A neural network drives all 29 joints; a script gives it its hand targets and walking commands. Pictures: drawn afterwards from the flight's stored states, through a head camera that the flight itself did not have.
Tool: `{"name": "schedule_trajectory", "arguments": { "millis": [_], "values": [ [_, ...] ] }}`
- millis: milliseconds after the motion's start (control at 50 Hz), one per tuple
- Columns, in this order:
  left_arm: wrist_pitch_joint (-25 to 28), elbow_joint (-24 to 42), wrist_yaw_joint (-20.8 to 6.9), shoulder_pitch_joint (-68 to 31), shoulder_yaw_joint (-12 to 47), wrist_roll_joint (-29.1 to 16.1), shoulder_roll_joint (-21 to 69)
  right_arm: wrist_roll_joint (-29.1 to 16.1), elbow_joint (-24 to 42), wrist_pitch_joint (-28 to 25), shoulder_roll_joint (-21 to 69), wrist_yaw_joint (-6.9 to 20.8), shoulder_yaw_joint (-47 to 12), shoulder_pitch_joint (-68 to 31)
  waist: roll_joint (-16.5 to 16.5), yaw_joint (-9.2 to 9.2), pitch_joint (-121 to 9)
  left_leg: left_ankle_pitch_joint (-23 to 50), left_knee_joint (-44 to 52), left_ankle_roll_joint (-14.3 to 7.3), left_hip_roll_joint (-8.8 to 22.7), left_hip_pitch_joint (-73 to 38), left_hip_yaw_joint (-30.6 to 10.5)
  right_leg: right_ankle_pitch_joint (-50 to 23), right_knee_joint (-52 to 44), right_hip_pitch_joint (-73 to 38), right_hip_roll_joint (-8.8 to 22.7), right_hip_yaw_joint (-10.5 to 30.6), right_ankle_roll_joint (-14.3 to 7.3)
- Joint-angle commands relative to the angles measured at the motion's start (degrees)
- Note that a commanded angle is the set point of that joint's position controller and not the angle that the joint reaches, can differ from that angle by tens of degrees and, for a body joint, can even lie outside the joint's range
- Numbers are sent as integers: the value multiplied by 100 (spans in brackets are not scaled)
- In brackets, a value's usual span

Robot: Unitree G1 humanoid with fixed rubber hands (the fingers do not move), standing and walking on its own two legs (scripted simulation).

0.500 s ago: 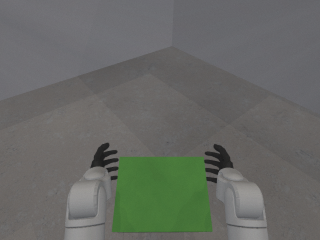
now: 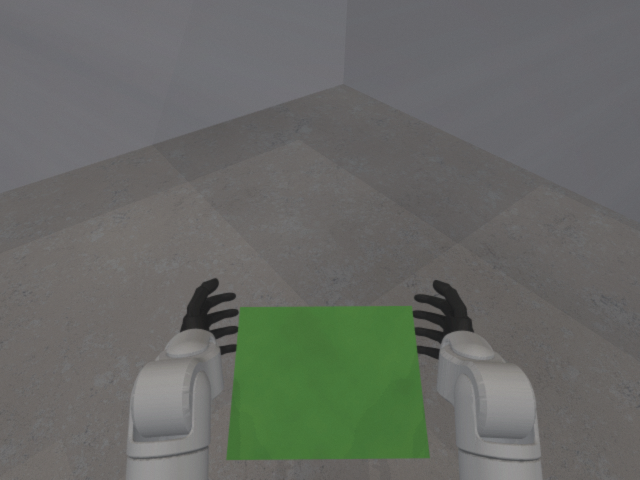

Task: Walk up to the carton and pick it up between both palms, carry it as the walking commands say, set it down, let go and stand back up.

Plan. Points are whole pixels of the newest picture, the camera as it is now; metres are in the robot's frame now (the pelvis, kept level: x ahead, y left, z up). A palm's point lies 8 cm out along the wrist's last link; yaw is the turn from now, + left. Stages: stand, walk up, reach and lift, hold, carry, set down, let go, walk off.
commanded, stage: carry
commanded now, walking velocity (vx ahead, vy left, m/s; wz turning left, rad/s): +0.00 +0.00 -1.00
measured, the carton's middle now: (325, 387) +0.28 +0.00 -0.02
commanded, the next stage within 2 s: none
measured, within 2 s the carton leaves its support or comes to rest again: neither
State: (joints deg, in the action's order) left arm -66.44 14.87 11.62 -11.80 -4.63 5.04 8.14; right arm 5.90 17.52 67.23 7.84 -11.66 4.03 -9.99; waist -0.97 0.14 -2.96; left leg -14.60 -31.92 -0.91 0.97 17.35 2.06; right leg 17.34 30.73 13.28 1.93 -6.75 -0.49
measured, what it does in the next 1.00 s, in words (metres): steps on the spot, turning right: right foot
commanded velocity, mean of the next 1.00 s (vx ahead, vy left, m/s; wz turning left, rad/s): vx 0.00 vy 0.00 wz -1.00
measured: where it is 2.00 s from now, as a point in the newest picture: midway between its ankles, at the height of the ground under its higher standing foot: outside the picture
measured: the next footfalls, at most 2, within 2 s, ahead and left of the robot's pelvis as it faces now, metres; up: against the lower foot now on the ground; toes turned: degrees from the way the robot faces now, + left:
right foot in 0.80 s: +0.02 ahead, -0.19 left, +0.00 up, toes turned -31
left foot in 1.14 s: +0.11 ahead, -0.07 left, +0.00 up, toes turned -42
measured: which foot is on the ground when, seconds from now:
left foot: down 0.00-0.80, up 0.82-1.00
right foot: down 0.00-0.42, up 0.44-0.78, down 0.80-1.00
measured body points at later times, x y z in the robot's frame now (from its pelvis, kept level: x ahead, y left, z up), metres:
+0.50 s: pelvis +0.01 +0.00 +0.00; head +0.06 +0.01 +0.44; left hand +0.33 +0.05 +0.06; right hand +0.23 -0.23 +0.07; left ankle +0.01 +0.11 -0.73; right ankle -0.03 -0.10 -0.69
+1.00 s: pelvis +0.02 -0.09 -0.01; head +0.07 -0.14 +0.43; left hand +0.34 -0.20 +0.06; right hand +0.13 -0.40 +0.05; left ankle +0.03 +0.02 -0.68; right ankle -0.01 -0.17 -0.73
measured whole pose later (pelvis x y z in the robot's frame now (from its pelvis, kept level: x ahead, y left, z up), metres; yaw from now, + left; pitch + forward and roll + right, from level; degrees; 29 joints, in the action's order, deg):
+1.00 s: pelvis +0.02 -0.09 -0.01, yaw -44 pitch +5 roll +0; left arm -69.6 25.2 12.1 -12.5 -3.6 3.9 8.3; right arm 5.4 25.5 68.5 7.9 -11.7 3.9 -10.1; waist -1.0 0.1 3.0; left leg -34.1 -60.3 5.0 5.7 25.6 11.1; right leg 15.2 37.5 25.9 -9.9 9.3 -3.1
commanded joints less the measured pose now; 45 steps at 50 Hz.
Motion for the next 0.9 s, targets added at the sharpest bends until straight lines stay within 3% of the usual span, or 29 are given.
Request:
{"name": "schedule_trajectory", "arguments": {
  "millis": [0,20,80,120,140,180,200,240,280,340,360,380,400,420,440,460,500,560,580,620,700,720,740,760,780,800,820,840,880],
  "values": [
    [-334,1247,-1191,-1797,3550,-1830,5310,-1882,1087,203,5410,1241,-3381,-2111,-104,3,-1020,1147,-40,-20,926,-821,-33,-1382,101,966,548,1001,-137],
    [-374,1351,-1207,-1891,3624,-1909,5315,-1849,1003,231,5421,1244,-3282,-1943,-329,25,-1066,974,42,-108,1093,-1003,-167,-988,273,1256,487,1012,-124],
    [-477,1369,-1259,-1996,3606,-1970,5419,-1881,1208,275,5499,1209,-3308,-2161,-489,17,-828,92,425,-296,1605,-878,-404,235,583,1670,253,789,-29],
    [-501,1520,-1288,-2148,3613,-2005,5458,-1935,1296,303,5611,1216,-3395,-2306,-466,-22,-785,-177,267,-265,1727,-574,-159,349,488,1457,258,908,-124],
    [-510,1552,-1277,-2218,3574,-2021,5512,-1971,1331,326,5709,1209,-3428,-2440,-236,-60,-590,-758,48,-84,1523,-67,124,229,165,1251,388,1279,-235],
    [-471,1665,-1290,-2214,3527,-2062,5506,-2081,1385,347,5915,1232,-3559,-2464,1347,-76,-593,-1444,-1182,421,507,594,609,-1418,-1012,798,1043,2963,-632],
    [-485,1496,-1293,-2017,3427,-2018,5554,-2085,1452,361,5862,1211,-3576,-2582,1658,-129,-369,-1881,-1672,595,47,1211,371,-2387,-1223,515,1247,3739,-891],
    [-450,1641,-1319,-2135,3520,-2068,5534,-2071,1227,347,5895,1218,-3536,-2324,1133,-81,-529,-1858,-1956,609,145,1303,-5,-3234,-984,118,1198,3406,-933],
    [-370,1718,-1367,-2185,3615,-2168,5766,-2157,1337,255,6079,1245,-3627,-2258,1157,-56,-1034,-1275,-1299,536,109,996,43,-3975,-539,-286,958,2947,-868],
    [-255,1986,-1324,-2257,3651,-2118,5783,-2295,1434,182,6221,1300,-3717,-2239,960,11,-1467,-510,-19,484,201,-103,86,-3484,-150,51,522,2679,-622],
    [-250,2035,-1307,-2228,3736,-2159,5884,-2305,1499,150,6256,1317,-3686,-2171,512,97,-1839,109,746,382,452,-1188,14,-3010,306,566,253,2336,-418],
    [-270,1992,-1280,-2084,3737,-2131,5906,-2309,1481,157,6172,1325,-3674,-2055,-281,167,-2081,1270,1223,49,1449,-2297,-730,-1641,1262,1581,-191,1658,-113],
    [-233,2145,-1245,-2175,3841,-2114,6002,-2362,1542,88,6146,1322,-3627,-2187,-1794,0,-2141,3546,977,-502,3079,-3105,-1780,1691,2476,2978,-812,806,176],
    [-195,2221,-1215,-2181,3864,-2122,5882,-2366,1584,50,6026,1329,-3555,-2015,-1438,-79,-2054,4303,732,-726,3193,-3079,-1064,1632,3215,3109,-242,778,159],
    [-145,2486,-1216,-2468,4077,-2240,6033,-2404,1617,14,6166,1384,-3565,-2042,-1273,-36,-1814,4465,643,-713,3107,-2902,-650,1341,3295,3246,-27,686,208],
    [-141,2208,-1211,-2261,3997,-2217,6075,-2396,1729,-38,6122,1385,-3593,-2155,-820,-32,-1737,4704,495,-531,2809,-3085,-105,969,3253,3236,60,751,298],
    [-131,2351,-1154,-2395,4166,-2288,6166,-2289,1705,-72,5961,1411,-3376,-2013,-962,-68,-1539,4906,381,-151,2248,-3012,664,605,3356,3268,-123,526,329],
    [-192,2226,-1118,-1961,4151,-2216,5943,-2147,1567,-53,5640,1372,-3201,-1574,-1076,-24,-1590,4593,195,-230,2336,-2934,844,422,3041,3108,-80,243,413],
    [-224,2127,-1101,-1804,4066,-2174,5939,-2193,1686,-37,5603,1356,-3253,-1660,-981,-29,-1586,4494,148,-208,2373,-2976,927,369,2951,3115,-57,238,386],
    [-256,2312,-1103,-2011,4104,-2185,5829,-2148,1509,19,5590,1392,-3243,-1576,-1170,-72,-1468,4071,69,-76,2283,-2532,1195,316,2517,2659,31,224,313],
    [-316,2233,-1083,-1863,3962,-2151,5761,-2188,1617,44,5588,1342,-3345,-1667,-1405,-95,-1976,4772,-997,164,2226,-2703,1415,-17,1224,1670,-240,0,205],
    [-320,2266,-1100,-1948,4004,-2211,5723,-2106,1588,39,5520,1314,-3278,-1514,-1282,-86,-1983,4513,-1457,241,2122,-2436,1473,-275,795,1393,-428,-17,161],
    [-378,1896,-1119,-1627,3849,-2115,5725,-2068,1450,86,5424,1296,-3250,-1500,-898,-271,-1985,3787,-2453,410,1924,-1761,1597,-951,-105,668,-439,273,33],
    [-334,1969,-1155,-1651,3815,-2131,5707,-2111,1548,51,5492,1275,-3360,-1722,-47,-314,-1766,1527,-3250,643,1492,-482,1451,-2856,-469,-183,-129,1166,-247],
    [-356,1687,-1170,-1488,3656,-2068,5514,-2078,1426,100,5583,1277,-3489,-1647,1453,-120,-1417,-2494,-3799,851,590,1505,1124,-6746,22,-1211,787,3154,-714],
    [-327,1632,-1209,-1487,3569,-2079,5479,-2097,1384,94,5642,1283,-3597,-1775,1871,-62,-1336,-3172,-4290,1066,190,2001,491,-7834,-88,-1107,1046,4044,-960],
    [-270,1779,-1251,-1474,3567,-2097,5596,-2171,1730,13,5762,1263,-3735,-2021,1509,-74,-1675,-2925,-4262,1089,260,2012,-69,-7433,118,-1479,934,3867,-949],
    [-275,1639,-1296,-1360,3555,-2119,5685,-2136,1654,10,5801,1253,-3697,-1938,1172,-86,-1784,-2492,-4144,1027,423,2013,-191,-6258,106,-1487,759,3390,-770],
    [-241,1443,-1353,-1116,3436,-2025,5784,-2208,1565,-11,5888,1292,-3835,-1891,1319,-57,-2021,-1851,-3260,850,487,1738,-353,-5103,76,-1565,480,2970,-713]
  ]
}}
